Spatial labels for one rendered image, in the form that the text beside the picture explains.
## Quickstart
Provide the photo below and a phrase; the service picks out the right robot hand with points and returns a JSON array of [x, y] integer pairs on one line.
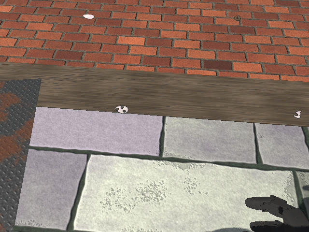
[[294, 220]]

